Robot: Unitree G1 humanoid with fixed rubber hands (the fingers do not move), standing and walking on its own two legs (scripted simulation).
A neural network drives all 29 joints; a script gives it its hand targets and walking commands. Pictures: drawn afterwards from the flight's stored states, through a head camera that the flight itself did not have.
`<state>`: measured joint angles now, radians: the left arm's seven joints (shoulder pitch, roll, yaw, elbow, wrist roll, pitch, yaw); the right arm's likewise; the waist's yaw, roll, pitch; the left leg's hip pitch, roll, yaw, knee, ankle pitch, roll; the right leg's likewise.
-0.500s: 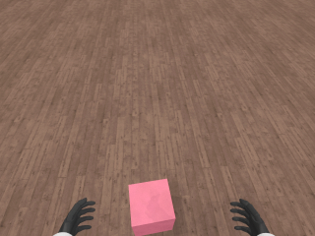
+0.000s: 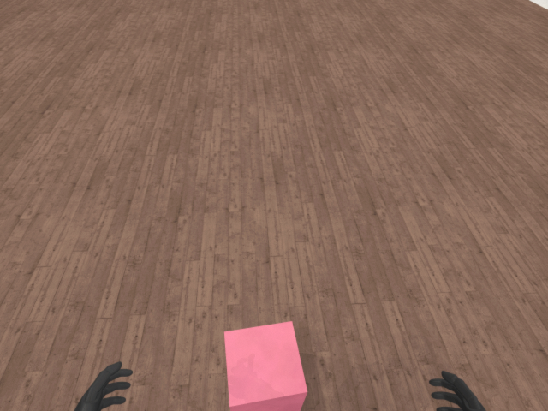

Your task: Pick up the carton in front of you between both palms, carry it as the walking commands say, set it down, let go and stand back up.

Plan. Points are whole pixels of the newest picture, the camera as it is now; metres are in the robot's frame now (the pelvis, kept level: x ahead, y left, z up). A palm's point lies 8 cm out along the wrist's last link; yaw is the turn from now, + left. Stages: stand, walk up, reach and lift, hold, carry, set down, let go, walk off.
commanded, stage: stand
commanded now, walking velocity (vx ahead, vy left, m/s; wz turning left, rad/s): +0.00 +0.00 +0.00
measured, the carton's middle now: (263, 373) +0.37 +0.03 -0.65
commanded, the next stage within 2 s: none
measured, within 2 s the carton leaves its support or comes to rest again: neither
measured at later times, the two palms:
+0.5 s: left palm out of the picture +0.14 +0.30 -0.10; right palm out of the picture +0.13 -0.28 -0.08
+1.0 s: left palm out of the picture +0.09 +0.31 -0.10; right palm out of the picture +0.09 -0.30 -0.08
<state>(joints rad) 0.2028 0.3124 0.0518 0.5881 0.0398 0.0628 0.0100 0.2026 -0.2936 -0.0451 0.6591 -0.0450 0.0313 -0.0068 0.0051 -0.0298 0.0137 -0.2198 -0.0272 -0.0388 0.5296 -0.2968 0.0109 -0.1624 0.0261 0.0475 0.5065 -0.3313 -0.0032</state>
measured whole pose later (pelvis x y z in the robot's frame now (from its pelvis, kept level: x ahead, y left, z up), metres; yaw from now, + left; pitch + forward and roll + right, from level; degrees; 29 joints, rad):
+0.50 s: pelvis +0.01 +0.01 +0.00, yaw -1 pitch -1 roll +0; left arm 0.17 0.35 0.02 0.81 0.03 0.01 0.03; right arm 0.15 -0.34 -0.02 0.85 -0.03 0.00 -0.02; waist 0.00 -0.03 0.01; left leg -0.17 -0.04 -0.02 0.46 -0.28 0.03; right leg -0.11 0.01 0.06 0.44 -0.31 0.02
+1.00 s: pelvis -0.01 +0.01 +0.01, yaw -1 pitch -2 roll +0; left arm 0.17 0.38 0.01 0.93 0.02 -0.01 0.02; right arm 0.13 -0.37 -0.02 0.97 -0.02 -0.01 -0.01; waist 0.00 -0.02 0.02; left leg -0.14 -0.03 -0.02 0.39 -0.22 0.02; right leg -0.08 0.01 0.06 0.36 -0.25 0.01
